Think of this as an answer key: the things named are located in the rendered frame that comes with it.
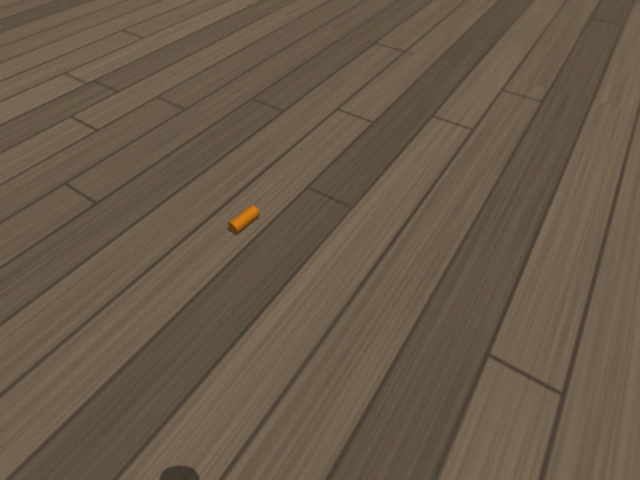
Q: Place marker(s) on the can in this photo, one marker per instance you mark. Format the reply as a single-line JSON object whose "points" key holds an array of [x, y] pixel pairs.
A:
{"points": [[244, 219]]}

